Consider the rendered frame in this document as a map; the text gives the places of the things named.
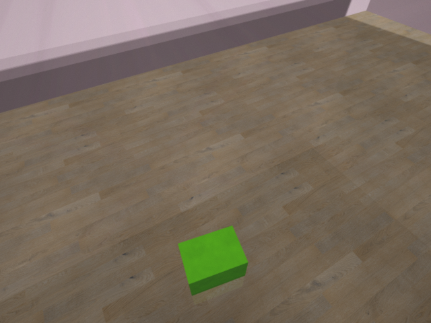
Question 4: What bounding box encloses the carton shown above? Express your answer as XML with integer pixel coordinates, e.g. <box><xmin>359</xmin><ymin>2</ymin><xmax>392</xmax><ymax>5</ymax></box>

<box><xmin>178</xmin><ymin>226</ymin><xmax>248</xmax><ymax>296</ymax></box>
